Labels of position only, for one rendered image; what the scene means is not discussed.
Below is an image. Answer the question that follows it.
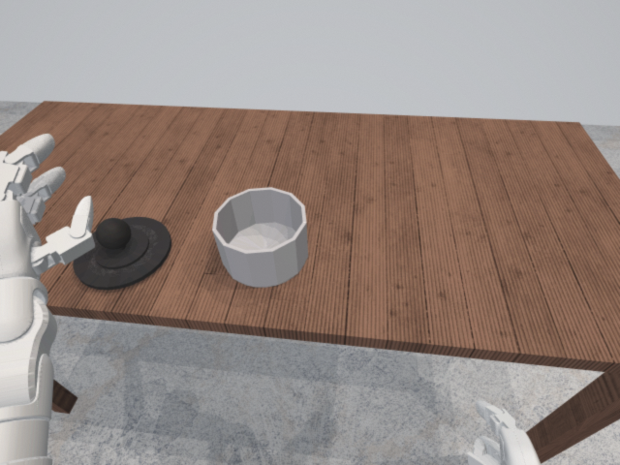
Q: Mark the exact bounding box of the robot left forearm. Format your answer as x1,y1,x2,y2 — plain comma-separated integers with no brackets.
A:
0,277,57,465

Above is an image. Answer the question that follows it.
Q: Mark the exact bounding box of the lid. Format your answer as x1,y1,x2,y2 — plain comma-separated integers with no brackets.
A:
73,217,171,290

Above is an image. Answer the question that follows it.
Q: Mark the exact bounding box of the left robot hand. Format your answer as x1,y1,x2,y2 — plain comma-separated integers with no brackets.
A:
0,134,95,281

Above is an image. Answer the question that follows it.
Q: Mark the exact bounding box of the table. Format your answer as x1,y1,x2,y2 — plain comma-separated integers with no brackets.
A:
0,101,620,464

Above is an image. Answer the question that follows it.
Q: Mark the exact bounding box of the right robot hand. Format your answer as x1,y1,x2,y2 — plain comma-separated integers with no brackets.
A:
467,400,541,465

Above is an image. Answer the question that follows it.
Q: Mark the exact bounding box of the pot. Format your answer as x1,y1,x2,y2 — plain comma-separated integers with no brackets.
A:
212,187,308,288

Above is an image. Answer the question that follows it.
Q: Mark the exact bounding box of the knob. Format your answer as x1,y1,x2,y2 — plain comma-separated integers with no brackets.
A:
96,218,131,249

